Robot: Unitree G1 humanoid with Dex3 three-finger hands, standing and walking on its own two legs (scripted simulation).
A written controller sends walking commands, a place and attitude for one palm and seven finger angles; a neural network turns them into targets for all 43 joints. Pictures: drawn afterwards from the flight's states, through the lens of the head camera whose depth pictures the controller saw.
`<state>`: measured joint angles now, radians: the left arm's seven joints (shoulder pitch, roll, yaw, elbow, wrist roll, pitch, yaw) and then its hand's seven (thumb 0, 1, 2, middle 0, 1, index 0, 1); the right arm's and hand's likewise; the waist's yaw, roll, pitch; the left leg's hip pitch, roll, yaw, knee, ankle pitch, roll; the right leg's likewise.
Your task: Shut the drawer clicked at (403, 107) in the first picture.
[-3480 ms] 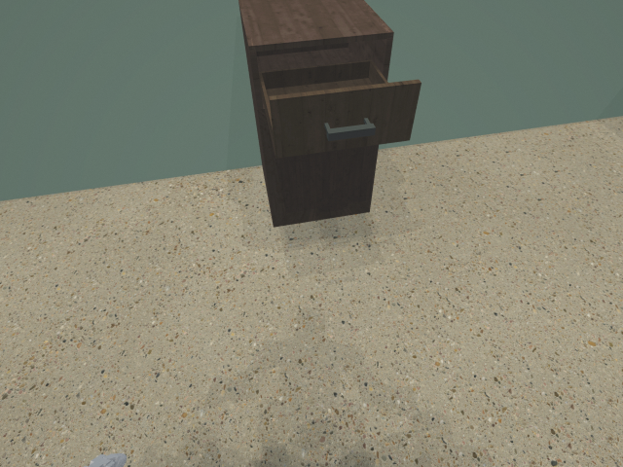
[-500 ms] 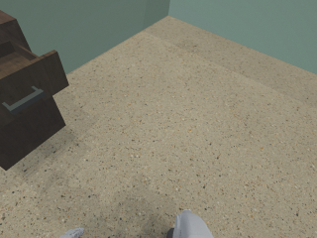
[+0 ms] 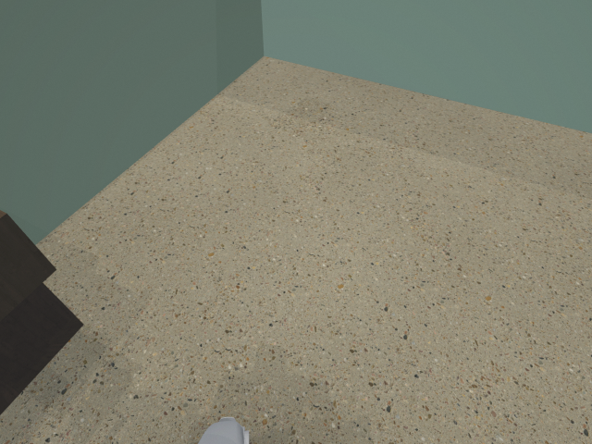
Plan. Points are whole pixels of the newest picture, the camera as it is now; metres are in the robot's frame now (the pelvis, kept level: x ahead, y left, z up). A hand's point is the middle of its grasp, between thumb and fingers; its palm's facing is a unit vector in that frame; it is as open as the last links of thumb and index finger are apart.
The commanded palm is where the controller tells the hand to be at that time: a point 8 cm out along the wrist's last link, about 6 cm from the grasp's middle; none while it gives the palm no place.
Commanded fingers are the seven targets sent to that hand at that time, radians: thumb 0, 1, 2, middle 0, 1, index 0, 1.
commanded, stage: walk to a spot facing it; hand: left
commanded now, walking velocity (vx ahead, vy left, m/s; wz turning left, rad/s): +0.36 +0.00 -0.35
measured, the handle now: out of the picture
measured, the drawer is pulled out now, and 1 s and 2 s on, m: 0.29 0.29 0.29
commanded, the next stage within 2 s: turn to face it in 0.42 s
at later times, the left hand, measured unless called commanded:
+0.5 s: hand (205, 345) +0.31 +0.19 -0.17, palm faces -0.25 -0.96 -0.15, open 7.4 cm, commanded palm none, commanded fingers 0.00 0.90 0.90 -0.20 -0.30 -0.20 -0.30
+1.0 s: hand (232, 302) +0.41 +0.16 -0.19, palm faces -0.11 -0.99 -0.13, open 7.4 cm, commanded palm none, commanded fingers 0.00 0.90 0.90 -0.20 -0.30 -0.20 -0.30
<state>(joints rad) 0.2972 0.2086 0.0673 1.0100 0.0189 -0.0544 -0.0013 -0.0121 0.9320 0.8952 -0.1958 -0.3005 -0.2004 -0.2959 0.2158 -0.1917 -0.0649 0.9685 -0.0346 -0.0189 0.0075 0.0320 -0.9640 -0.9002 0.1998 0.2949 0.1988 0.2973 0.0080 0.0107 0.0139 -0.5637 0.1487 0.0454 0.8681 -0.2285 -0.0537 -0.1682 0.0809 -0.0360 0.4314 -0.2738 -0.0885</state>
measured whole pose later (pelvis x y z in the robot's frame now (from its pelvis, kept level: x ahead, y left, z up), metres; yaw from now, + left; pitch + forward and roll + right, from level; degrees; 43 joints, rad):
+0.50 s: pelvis +0.18 +0.03 +0.00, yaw -17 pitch +0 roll -1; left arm 0.18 0.20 0.09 0.96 0.03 0.03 -0.04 0.00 0.91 0.90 -0.19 -0.30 -0.19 -0.30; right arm 0.31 -0.19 -0.06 1.00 -0.03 -0.06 -0.02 -0.01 -0.94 -0.90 0.20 0.30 0.20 0.30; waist 0.00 -0.03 0.08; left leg -0.05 0.12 0.34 0.42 -0.35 -0.02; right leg -0.58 -0.10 -0.11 0.81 -0.19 0.02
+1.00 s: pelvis +0.27 +0.01 -0.02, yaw -8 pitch +0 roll -2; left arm 0.13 0.16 0.07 0.94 0.01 0.06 0.02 0.00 0.91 0.89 -0.20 -0.30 -0.20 -0.30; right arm 0.31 -0.11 -0.04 0.99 -0.03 0.02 0.00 0.02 -0.93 -0.90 0.20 0.30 0.20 0.30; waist -0.05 -0.04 0.04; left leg -0.38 0.05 0.11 0.70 -0.32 0.04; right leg -0.45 -0.10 -0.13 0.98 -0.46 0.04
